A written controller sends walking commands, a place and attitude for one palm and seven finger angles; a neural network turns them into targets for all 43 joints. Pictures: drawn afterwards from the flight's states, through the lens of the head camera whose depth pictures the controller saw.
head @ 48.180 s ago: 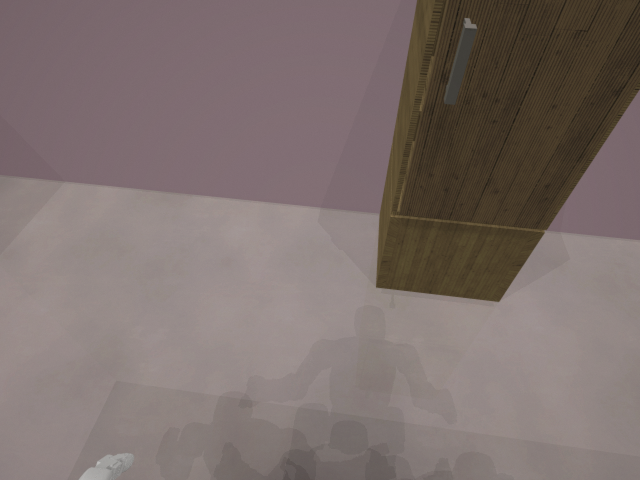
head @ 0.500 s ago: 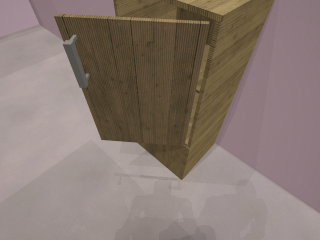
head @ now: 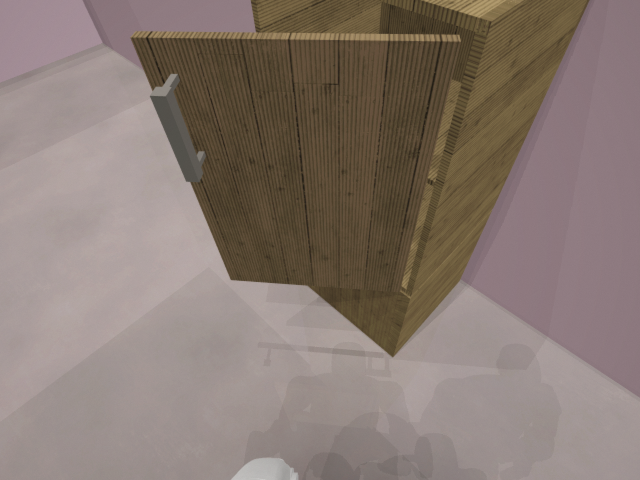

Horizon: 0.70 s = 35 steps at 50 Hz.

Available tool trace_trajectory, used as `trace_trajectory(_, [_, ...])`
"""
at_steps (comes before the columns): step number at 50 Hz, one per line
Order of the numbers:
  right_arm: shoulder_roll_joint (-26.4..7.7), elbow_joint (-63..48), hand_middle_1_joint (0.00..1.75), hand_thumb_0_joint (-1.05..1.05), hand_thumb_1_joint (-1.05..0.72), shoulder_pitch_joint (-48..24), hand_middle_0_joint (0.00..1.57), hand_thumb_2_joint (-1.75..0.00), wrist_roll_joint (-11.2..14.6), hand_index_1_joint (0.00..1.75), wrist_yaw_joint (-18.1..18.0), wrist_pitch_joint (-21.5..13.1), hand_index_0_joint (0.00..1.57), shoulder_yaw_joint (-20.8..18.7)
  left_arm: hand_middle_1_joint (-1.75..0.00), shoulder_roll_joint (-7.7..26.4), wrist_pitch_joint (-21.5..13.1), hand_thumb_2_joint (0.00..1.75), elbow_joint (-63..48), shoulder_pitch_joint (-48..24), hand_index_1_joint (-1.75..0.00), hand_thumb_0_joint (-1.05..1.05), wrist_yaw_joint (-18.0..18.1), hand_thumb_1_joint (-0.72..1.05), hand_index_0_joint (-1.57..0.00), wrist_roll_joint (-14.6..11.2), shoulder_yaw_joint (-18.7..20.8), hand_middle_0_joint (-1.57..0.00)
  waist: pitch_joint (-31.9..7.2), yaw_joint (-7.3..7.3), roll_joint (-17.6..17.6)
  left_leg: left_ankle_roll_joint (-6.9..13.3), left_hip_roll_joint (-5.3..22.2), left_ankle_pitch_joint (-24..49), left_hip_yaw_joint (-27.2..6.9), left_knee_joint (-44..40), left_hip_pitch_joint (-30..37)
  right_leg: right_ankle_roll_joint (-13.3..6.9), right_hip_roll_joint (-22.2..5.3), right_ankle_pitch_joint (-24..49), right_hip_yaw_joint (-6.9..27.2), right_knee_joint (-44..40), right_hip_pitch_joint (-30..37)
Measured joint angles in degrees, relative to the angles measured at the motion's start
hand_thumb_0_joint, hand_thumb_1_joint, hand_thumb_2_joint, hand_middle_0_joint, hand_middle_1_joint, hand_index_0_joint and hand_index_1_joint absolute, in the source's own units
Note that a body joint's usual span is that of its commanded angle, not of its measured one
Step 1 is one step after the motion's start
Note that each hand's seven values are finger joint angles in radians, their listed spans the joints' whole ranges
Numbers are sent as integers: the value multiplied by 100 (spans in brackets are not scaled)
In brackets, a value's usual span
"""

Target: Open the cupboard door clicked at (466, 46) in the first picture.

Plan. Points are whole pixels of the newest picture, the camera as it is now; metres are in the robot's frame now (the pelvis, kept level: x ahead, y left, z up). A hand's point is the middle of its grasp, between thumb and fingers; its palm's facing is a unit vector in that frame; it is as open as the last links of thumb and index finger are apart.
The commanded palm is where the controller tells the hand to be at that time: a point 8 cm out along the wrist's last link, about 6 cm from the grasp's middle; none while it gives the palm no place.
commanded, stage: shuffle to correct the standing spot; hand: left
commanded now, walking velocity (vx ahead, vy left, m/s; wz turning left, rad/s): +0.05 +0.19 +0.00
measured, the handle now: (184, 130) +0.55 +0.25 +0.12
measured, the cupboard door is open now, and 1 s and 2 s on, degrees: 38 38 38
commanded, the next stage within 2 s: come to a stop and stand still in 0.04 s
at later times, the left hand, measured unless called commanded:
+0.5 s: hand out of the picture +0.07 +0.27 -0.17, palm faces +0.00 -0.98 -0.20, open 7.3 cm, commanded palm none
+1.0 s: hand out of the picture +0.06 +0.22 -0.17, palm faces +0.04 -0.97 -0.24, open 7.3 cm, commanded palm none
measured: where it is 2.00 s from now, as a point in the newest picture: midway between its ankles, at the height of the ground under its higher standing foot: outside the picture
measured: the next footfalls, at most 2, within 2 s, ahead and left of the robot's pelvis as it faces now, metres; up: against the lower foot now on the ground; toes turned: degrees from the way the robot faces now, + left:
left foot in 0.20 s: +0.09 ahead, +0.19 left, +0.00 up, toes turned +5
right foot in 0.64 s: +0.01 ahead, -0.04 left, +0.00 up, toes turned -4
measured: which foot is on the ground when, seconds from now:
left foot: up 0.00-0.18, down 0.20-0.66, up 0.68-0.88, down 0.90-1.00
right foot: down 0.00-0.20, up 0.22-0.62, down 0.64-1.00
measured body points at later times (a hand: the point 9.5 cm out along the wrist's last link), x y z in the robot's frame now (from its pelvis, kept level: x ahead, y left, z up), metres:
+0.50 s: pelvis +0.01 +0.08 +0.00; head +0.05 +0.09 +0.45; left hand +0.07 +0.32 -0.15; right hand +0.06 -0.15 -0.14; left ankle +0.05 +0.18 -0.74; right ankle -0.03 -0.03 -0.69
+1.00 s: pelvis +0.00 +0.02 -0.01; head +0.00 +0.04 +0.44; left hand +0.06 +0.27 -0.15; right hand +0.06 -0.23 -0.14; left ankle +0.00 +0.13 -0.74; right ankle -0.03 -0.04 -0.74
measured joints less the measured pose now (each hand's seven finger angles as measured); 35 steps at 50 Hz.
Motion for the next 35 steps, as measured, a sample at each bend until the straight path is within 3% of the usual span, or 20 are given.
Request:
trace_trajectory(4, [11,-149,29,0,-91,-190,20,-89,46,30,76,-12,20,-13,-30,85,75,90,59,135,-30,0,-71,91,-21,28,31,-20,24,34,-226,-120,261,408,33,-793,-41,160,-196,110,76,-208,79])
trace_trajectory(9, [-29,-300,29,0,-91,-305,20,-89,81,30,85,-164,20,-7,-30,260,209,90,91,268,-30,0,-122,91,-21,37,120,-20,52,122,-382,-115,264,986,289,-2591,660,430,-403,-171,213,272,-57])
trace_trajectory(11, [-5,-317,29,0,-91,-297,20,-89,57,30,32,-277,20,-11,-30,376,328,90,134,248,-30,0,-101,91,-21,-3,161,-20,18,56,-402,134,232,991,283,-2586,671,283,-351,-782,391,1041,-352])
trace_trajectory(13, [133,-292,29,0,-91,-278,20,-89,23,30,-32,-300,20,49,-30,516,443,90,168,128,-30,0,-34,91,-21,-24,204,-20,43,25,-527,254,171,798,301,-2437,656,130,-135,-1248,663,1956,-680])
trace_trajectory(17, [340,-127,29,0,-91,-138,20,-89,-24,30,-128,-369,20,183,-30,594,362,90,202,-101,-29,1,-58,91,-20,-42,200,-20,-12,-48,-528,294,133,1035,252,-2949,901,55,253,-750,616,2605,-990])
trace_trajectory(22, [327,-2,29,-1,-93,-49,21,-89,-34,30,-254,-372,20,149,-30,400,398,90,121,-244,-29,0,-159,92,-20,-50,131,-19,-88,-179,-332,358,159,1304,305,-3446,1089,104,522,-599,496,2332,-994])
trace_trajectory(26, [262,88,30,0,-93,74,21,-89,-63,30,-263,-347,21,109,-30,242,468,90,59,-390,-29,0,-212,91,-20,-49,104,-19,-89,-308,-201,336,202,1404,343,-3568,1106,92,584,-687,459,1892,-839])
trace_trajectory(29, [197,173,29,0,-92,198,21,-89,-80,30,-253,-307,20,64,-30,135,442,90,9,-503,-29,0,-222,91,-20,-63,81,-19,-67,-400,-98,281,245,1435,324,-3522,1046,35,583,-693,446,1179,-552])
trace_trajectory(32, [149,247,29,0,-91,372,21,-89,-49,30,-233,-250,20,52,-30,103,332,90,-75,-521,-29,0,-206,91,-20,-68,-13,-19,-72,-418,-93,176,244,1388,332,-3331,943,0,534,-160,443,85,-65])
trace_trajectory(35, [62,171,29,0,-91,491,21,-89,-48,30,-191,-174,20,-3,-30,61,261,90,-247,-402,-30,0,-166,91,-20,-7,-96,-20,-35,-438,94,105,378,827,121,-2672,649,-266,731,94,325,54,-78])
